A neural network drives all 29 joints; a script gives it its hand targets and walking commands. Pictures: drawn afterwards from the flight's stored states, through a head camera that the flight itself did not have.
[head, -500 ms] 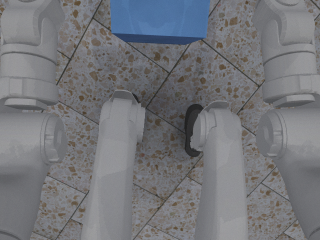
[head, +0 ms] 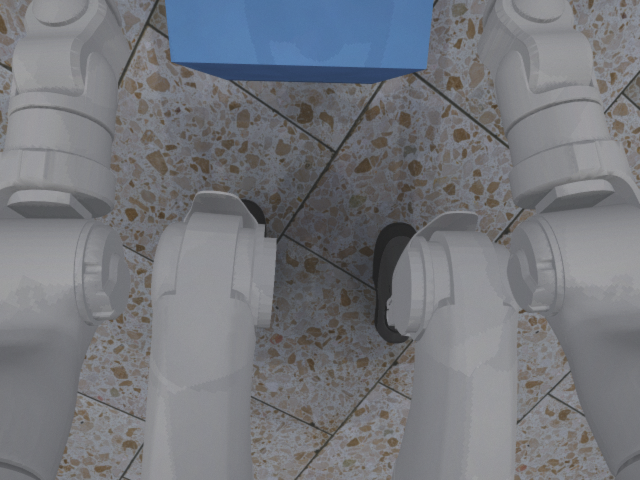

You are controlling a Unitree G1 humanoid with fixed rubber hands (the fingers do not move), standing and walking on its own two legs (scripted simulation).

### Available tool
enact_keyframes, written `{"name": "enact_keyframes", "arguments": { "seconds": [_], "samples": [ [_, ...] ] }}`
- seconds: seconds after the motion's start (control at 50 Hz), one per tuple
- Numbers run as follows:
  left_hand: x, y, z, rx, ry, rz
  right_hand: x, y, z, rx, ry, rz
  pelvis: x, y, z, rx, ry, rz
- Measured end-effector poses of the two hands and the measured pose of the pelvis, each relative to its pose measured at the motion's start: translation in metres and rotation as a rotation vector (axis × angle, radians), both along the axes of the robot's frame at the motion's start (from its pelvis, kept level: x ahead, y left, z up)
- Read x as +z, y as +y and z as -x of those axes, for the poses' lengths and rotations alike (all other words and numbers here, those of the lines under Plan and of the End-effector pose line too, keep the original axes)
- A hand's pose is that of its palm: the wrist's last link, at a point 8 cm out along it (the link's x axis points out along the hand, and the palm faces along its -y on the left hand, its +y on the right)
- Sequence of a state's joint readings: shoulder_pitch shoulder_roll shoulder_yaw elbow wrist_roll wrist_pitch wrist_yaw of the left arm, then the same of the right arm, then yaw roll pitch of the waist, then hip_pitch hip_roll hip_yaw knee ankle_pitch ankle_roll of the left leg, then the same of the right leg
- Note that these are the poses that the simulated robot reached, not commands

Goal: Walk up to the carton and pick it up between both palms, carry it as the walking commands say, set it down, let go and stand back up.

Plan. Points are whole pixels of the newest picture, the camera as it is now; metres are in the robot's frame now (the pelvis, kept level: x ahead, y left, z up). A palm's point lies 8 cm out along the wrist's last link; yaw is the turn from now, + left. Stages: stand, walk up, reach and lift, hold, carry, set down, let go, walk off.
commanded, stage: reach and lift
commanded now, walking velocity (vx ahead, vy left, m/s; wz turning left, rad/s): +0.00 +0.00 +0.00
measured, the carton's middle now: out of the picture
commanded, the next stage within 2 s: none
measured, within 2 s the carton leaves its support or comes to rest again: leaves its support in 1.68 s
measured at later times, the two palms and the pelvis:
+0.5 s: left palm out of the picture +0.50 +0.24 -0.21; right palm out of the picture +0.55 -0.12 -0.21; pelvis +0.00 +0.00 -0.02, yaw -1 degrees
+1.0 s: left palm out of the picture +0.52 +0.22 -0.20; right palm out of the picture +0.55 -0.08 -0.20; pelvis +0.00 +0.00 -0.01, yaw +0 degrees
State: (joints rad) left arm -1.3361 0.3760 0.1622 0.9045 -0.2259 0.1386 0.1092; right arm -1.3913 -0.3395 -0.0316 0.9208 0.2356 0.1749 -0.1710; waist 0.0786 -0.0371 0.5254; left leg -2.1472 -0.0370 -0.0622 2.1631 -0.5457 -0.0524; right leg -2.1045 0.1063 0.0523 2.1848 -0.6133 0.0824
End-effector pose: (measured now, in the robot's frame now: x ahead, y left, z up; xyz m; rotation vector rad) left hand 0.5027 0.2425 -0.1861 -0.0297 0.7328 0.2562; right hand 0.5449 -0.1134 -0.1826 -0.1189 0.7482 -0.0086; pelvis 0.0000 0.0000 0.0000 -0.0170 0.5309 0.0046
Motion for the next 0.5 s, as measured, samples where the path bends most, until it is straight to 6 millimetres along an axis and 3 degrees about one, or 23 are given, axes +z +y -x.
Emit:
{"name": "enact_keyframes", "arguments": {
  "seconds": [0.16,0.3,0.5],
  "samples": [
    [-0.025,-0.002,0.002,-0.031,0.032,-0.021,-0.021,-0.006,-0.002,-0.009,0.0,-0.017,-0.02,0.002,-0.003,-0.019,-0.006,-0.004],
    [-0.021,0.005,-0.003,-0.004,0.005,-0.023,-0.025,-0.009,-0.005,-0.002,-0.018,-0.008,-0.022,0.001,-0.005,-0.014,-0.005,-0.012],
    [-0.024,0.001,-0.001,-0.015,0.007,-0.018,-0.023,-0.005,-0.005,0.002,-0.023,-0.015,-0.02,-0.001,-0.004,-0.016,0.003,-0.012]
  ]
}}
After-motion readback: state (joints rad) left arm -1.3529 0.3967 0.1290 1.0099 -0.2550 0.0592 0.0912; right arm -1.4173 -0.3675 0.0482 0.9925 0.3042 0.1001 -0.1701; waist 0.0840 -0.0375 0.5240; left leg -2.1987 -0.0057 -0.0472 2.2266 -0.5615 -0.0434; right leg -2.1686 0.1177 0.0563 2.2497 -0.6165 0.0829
